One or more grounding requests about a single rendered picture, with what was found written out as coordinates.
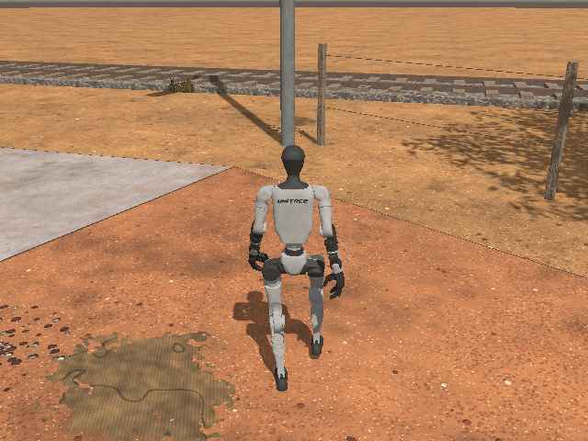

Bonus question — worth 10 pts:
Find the left robot forearm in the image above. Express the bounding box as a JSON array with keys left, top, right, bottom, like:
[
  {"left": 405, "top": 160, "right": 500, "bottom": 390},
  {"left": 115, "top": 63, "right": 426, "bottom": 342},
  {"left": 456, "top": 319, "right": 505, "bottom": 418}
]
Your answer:
[{"left": 249, "top": 221, "right": 263, "bottom": 255}]

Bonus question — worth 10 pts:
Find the right robot forearm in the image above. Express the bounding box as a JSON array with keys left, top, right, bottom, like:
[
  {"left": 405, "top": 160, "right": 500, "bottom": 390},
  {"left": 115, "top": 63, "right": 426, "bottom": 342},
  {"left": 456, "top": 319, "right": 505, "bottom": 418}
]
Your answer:
[{"left": 324, "top": 224, "right": 343, "bottom": 274}]

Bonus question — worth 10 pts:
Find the left robot upper arm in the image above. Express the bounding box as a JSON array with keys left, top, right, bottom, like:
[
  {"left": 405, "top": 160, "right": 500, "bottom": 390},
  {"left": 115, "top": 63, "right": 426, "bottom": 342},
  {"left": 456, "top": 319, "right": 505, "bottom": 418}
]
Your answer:
[{"left": 253, "top": 185, "right": 275, "bottom": 234}]

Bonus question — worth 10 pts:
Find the humanoid robot torso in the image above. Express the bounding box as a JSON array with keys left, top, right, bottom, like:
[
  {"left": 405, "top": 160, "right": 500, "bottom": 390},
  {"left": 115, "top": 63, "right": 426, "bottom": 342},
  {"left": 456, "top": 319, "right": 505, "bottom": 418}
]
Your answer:
[{"left": 272, "top": 181, "right": 315, "bottom": 276}]

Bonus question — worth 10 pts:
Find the robot head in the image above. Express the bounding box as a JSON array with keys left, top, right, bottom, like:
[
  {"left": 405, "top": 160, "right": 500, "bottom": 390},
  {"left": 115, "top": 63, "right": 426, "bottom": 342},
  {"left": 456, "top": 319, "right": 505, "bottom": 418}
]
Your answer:
[{"left": 277, "top": 145, "right": 309, "bottom": 189}]

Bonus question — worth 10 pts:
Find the right robot upper arm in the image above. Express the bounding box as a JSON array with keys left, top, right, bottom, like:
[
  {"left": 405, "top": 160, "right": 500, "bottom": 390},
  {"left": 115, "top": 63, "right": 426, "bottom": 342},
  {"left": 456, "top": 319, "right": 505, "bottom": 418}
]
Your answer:
[{"left": 312, "top": 185, "right": 334, "bottom": 238}]

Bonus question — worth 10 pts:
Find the robot left hand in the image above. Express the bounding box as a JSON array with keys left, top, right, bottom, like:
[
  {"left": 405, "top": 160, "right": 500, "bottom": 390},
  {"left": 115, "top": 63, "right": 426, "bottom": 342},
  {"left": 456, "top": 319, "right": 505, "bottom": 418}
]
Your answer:
[{"left": 248, "top": 252, "right": 269, "bottom": 271}]

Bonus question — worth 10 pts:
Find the robot right hand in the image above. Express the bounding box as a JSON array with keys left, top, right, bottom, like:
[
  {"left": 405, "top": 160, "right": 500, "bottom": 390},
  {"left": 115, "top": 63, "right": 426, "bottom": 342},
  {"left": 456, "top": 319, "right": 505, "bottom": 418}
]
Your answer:
[{"left": 323, "top": 271, "right": 345, "bottom": 300}]

